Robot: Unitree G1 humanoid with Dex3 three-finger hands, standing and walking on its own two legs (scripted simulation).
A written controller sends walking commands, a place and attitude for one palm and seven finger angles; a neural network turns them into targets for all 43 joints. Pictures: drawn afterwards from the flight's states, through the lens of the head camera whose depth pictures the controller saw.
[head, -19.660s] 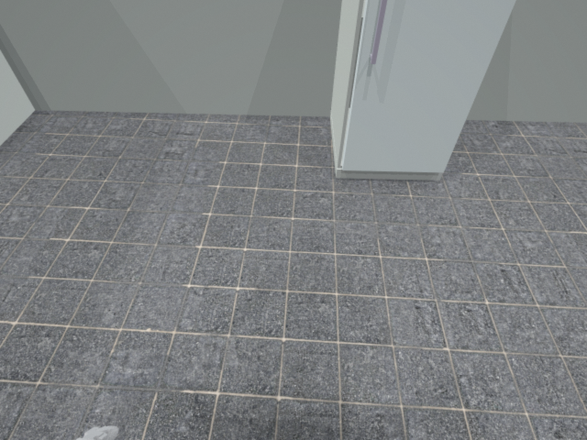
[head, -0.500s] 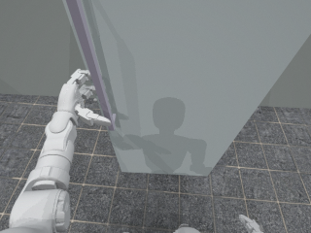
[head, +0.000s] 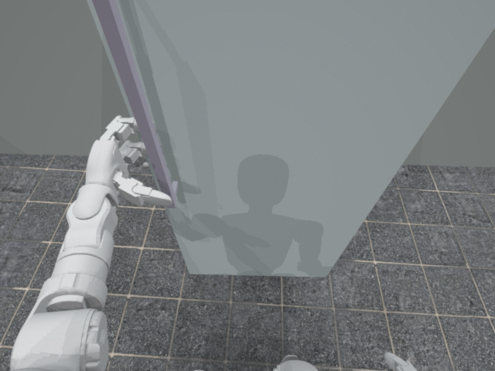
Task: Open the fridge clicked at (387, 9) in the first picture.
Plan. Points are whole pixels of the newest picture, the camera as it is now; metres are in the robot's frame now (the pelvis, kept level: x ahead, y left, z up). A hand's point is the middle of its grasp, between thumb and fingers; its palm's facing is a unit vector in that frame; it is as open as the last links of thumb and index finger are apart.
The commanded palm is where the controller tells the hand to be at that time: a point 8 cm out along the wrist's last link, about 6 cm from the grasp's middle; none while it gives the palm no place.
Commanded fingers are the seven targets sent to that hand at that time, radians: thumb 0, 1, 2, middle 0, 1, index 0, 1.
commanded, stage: slide the fingers in behind the handle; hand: left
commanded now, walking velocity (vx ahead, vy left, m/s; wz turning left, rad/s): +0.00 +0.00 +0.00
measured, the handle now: (149, 119) +0.47 +0.16 +0.15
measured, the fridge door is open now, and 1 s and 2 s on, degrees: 0 0 0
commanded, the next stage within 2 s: grip the handle and tug to test in 1.38 s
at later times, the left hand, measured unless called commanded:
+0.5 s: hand (153, 168) +0.41 +0.16 +0.09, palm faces -0.01 -1.00 -0.02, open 14.0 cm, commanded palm +0.38 +0.20 +0.09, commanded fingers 0.00 -0.50 0.30 -0.30 -1.20 -0.30 -1.20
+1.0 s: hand (165, 168) +0.41 +0.14 +0.09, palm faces +0.00 -1.00 -0.03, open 14.0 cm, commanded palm +0.39 +0.19 +0.09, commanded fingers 0.00 -0.50 0.30 -0.30 -1.20 -0.30 -1.20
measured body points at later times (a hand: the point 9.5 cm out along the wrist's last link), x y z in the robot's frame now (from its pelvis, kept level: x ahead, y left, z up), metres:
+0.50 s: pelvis +0.01 +0.00 +0.00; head +0.05 +0.00 +0.45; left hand +0.41 +0.21 +0.10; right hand +0.13 -0.25 -0.10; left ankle -0.01 +0.12 -0.70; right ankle +0.06 -0.11 -0.70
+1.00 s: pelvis +0.00 -0.01 +0.00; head +0.04 -0.01 +0.45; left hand +0.41 +0.19 +0.10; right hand +0.11 -0.26 -0.10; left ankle -0.01 +0.12 -0.70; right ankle +0.06 -0.11 -0.70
